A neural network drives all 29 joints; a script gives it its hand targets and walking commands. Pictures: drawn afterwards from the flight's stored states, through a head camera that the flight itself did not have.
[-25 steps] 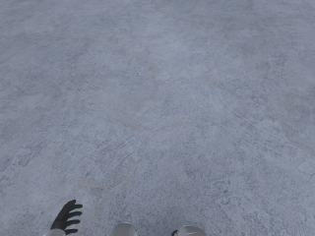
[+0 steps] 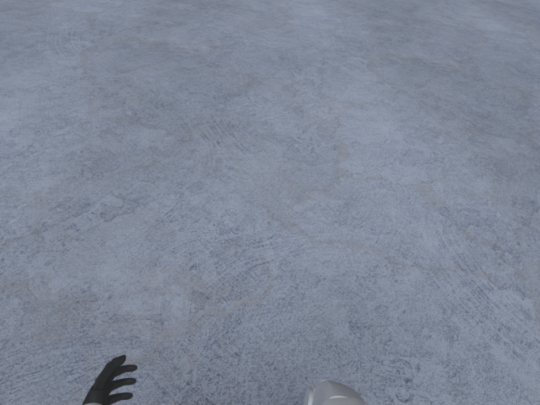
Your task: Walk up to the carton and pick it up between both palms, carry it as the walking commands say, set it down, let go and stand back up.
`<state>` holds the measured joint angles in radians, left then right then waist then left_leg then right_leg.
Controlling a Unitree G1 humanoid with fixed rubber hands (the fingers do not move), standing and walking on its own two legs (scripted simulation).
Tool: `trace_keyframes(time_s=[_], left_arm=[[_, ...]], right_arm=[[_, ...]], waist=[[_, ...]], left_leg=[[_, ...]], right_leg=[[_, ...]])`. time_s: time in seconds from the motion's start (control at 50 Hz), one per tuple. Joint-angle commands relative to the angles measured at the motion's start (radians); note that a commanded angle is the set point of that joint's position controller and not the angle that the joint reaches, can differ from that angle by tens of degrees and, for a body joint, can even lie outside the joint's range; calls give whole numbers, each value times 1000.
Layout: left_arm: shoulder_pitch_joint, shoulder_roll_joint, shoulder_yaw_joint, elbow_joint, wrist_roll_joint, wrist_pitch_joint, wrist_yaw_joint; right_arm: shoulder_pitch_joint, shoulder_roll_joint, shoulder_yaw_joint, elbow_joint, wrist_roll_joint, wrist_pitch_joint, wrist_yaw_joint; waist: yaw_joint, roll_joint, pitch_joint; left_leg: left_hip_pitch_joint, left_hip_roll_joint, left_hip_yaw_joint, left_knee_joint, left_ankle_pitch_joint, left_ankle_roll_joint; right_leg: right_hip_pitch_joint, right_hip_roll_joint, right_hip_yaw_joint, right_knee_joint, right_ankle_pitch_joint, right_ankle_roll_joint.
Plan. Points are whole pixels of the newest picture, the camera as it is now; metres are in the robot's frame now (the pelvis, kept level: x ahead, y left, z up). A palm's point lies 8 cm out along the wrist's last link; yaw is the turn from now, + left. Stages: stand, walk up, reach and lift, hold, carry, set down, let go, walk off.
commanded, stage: walk up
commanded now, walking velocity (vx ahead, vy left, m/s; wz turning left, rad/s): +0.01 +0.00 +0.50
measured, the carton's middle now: out of the picture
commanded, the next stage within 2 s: none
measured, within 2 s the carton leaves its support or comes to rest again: neither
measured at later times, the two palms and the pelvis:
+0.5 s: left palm out of the picture +0.07 +0.25 -0.06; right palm out of the picture +0.02 -0.26 -0.10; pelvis -0.05 -0.03 +0.03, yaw +8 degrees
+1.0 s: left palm out of the picture -0.04 +0.32 -0.10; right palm out of the picture +0.10 -0.16 -0.08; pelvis -0.07 +0.04 +0.03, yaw +24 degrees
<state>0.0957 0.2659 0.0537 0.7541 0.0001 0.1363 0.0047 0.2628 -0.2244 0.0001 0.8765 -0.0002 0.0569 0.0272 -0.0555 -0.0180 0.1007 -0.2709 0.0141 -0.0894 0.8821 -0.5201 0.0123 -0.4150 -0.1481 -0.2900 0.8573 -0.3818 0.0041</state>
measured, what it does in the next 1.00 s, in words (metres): steps on the spot, turning left: right foot, then left foot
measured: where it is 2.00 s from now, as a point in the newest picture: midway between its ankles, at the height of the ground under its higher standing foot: outside the picture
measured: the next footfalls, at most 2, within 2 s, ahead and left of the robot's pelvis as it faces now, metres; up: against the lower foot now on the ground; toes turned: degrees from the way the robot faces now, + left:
right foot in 0.36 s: +0.01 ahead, -0.11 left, +0.00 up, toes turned +0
left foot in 0.84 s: -0.05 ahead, +0.15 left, +0.00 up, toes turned +16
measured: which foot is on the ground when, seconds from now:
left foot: down 0.00-0.38, up 0.40-0.82, down 0.84-1.00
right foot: up 0.00-0.34, down 0.36-0.86, up 0.88-1.00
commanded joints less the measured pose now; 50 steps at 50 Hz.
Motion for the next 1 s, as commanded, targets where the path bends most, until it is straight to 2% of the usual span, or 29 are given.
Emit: trace_keyframes(time_s=[0.0,0.04,0.14,0.2,0.24,0.28,0.3,0.32,0.34,0.36,0.38,0.4,0.44,0.5,0.56,0.58,0.66,0.7,0.76,0.78,0.8,0.82,0.84,0.86,0.9,0.92,0.94,0.96,0.98], left_arm=[[-82,124,9,-105,0,-20,-10],[-83,113,5,-97,4,-27,-1],[-171,77,-7,-132,7,-64,3],[-138,70,-13,-132,-5,-85,9],[-80,71,-8,-118,-13,-92,13],[-5,81,1,-100,-8,-97,17],[49,113,12,-81,-1,-99,20],[93,180,34,-61,12,-95,23],[133,229,48,-32,21,-86,27],[81,228,52,-23,12,-81,25],[17,178,36,-37,6,-84,21],[-14,150,27,-56,9,-89,19],[-18,124,22,-62,13,-99,20],[39,116,13,-53,4,-105,15],[93,115,15,-38,-7,-107,11],[57,111,18,-34,6,-103,12],[48,126,36,-45,11,-91,11],[43,142,50,-41,13,-89,12],[-17,170,54,-46,9,-71,8],[-2,145,43,-51,11,-62,4],[-20,107,26,-85,12,-57,-1],[-83,84,10,-129,17,-53,-7],[-136,90,16,-144,16,-49,-3],[-170,102,18,-152,21,-48,-3],[-165,94,4,-138,26,-55,-6],[-96,94,12,-136,72,-57,-13],[-77,110,26,-103,78,-51,-25],[-78,121,36,-96,88,-42,-37],[-79,118,35,-98,99,-39,-40]], right_arm=[[-108,-233,-60,-111,-37,-17,-48],[-86,-219,-71,-123,-33,-24,-51],[65,-247,-109,-97,-28,-45,-63],[107,-241,-113,-79,-23,-46,-66],[99,-232,-109,-77,-20,-46,-64],[59,-209,-100,-89,-17,-46,-57],[32,-179,-90,-104,-16,-51,-53],[31,-119,-76,-122,-17,-58,-50],[12,-80,-69,-151,-20,-54,-50],[10,-97,-92,-161,-35,-44,-48],[-1,-109,-103,-146,-38,-32,-38],[-18,-109,-102,-135,-35,-23,-24],[6,-106,-92,-130,-38,-16,-11],[-2,-110,-78,-135,-39,-20,-3],[-15,-107,-68,-144,-38,-22,-4],[-6,-121,-76,-127,-28,-12,2],[-60,-83,-51,-146,-18,-12,0],[-75,-67,-33,-154,-16,-23,-2],[30,-70,-25,-104,-14,-54,-16],[75,-106,-35,-76,-16,-62,-23],[100,-204,-62,-77,-24,-66,-30],[86,-285,-82,-80,-30,-63,-34],[99,-285,-88,-76,-31,-56,-41],[91,-255,-73,-75,-24,-48,-54],[46,-218,-54,-69,-22,-50,-62],[58,-229,-71,-56,-17,-55,-62],[132,-248,-81,-35,-21,-57,-69],[188,-271,-94,-19,-23,-50,-81],[174,-275,-97,-23,-24,-45,-85]], waist=[[65,224,132],[58,219,97],[-31,264,-111],[-29,284,-226],[-9,309,-275],[40,288,-291],[80,224,-294],[113,-12,-288],[119,-167,-296],[92,-121,-272],[56,-56,-193],[35,-40,-121],[31,-73,-91],[62,-125,-97],[81,-171,-137],[30,-138,-139],[50,-166,-164],[51,-177,-193],[-25,-113,-238],[-34,11,-252],[-28,242,-235],[-26,364,-152],[-34,332,-56],[-44,265,-21],[-25,241,-39],[-32,232,-106],[-45,158,-125],[-56,145,-115],[-52,163,-81]], left_leg=[[-286,184,-423,-747,-107,62],[-193,163,-402,-683,96,66],[173,183,-527,-520,810,116],[226,170,-502,-471,995,140],[135,148,-463,-473,946,134],[-54,101,-404,-451,709,102],[-222,43,-339,-392,458,59],[-419,-73,-168,-213,71,0],[-476,-91,-18,78,-79,-43],[-433,-5,15,236,-63,-58],[-379,6,4,304,4,-59],[-374,-12,11,314,50,-57],[-393,3,36,329,83,-74],[-438,3,39,297,141,-88],[-425,9,53,230,177,-100],[-388,-15,108,220,189,-107],[-293,-7,139,9,133,-104],[-245,19,125,-123,120,-84],[-46,-16,156,-424,272,-47],[31,-8,74,-456,325,-18],[93,169,-232,-470,623,44],[128,251,-529,-526,716,98],[105,261,-596,-560,665,105],[111,236,-574,-549,686,118],[139,182,-493,-553,704,111],[195,186,-507,-576,586,110],[247,219,-589,-622,297,91],[249,236,-653,-672,60,66],[212,231,-668,-691,-28,60]], right_leg=[[-117,115,266,305,-19,97],[-117,121,270,291,-16,92],[-164,170,336,96,-109,62],[-27,190,344,-96,-109,50],[146,202,332,-226,-76,32],[375,170,330,-389,54,9],[548,87,363,-453,153,-24],[674,-124,524,-522,172,-97],[637,-364,596,-555,171,-174],[500,-397,544,-585,48,-200],[372,-329,458,-605,-15,-166],[309,-270,404,-624,-28,-128],[324,-235,331,-606,40,-115],[395,-215,264,-588,140,-96],[471,-205,204,-549,327,-91],[410,-167,164,-499,381,-62],[421,-194,110,-458,453,-88],[465,-236,112,-415,490,-93],[423,-219,96,-272,453,-57],[359,-160,87,-134,364,-41],[161,-57,78,40,67,6],[-92,89,164,130,-230,60],[-185,114,249,163,-253,68],[-206,119,276,187,-217,68],[-206,120,279,180,-145,63],[-231,113,280,180,-93,63],[-266,116,306,235,-35,66],[-287,117,341,273,-2,67],[-294,113,365,260,26,66]])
